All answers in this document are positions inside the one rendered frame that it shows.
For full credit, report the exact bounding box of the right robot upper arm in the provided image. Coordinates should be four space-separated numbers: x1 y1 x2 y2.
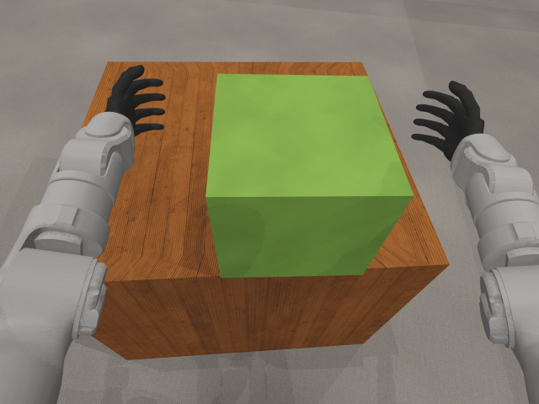
479 265 539 404

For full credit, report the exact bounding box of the pedestal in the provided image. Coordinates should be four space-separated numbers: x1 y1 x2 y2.
81 61 450 360

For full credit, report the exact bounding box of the right robot hand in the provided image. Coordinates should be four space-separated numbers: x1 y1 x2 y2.
411 81 484 162

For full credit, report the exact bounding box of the carton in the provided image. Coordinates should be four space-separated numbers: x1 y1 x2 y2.
205 74 414 278

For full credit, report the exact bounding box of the robot right forearm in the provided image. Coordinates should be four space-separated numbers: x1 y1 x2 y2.
451 134 539 272

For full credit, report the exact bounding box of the robot left forearm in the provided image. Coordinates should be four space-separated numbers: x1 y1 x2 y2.
0 112 136 288

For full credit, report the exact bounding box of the left robot hand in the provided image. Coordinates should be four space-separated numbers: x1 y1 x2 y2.
105 65 166 136

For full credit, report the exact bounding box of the left robot upper arm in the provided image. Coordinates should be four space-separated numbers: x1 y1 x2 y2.
0 247 107 404

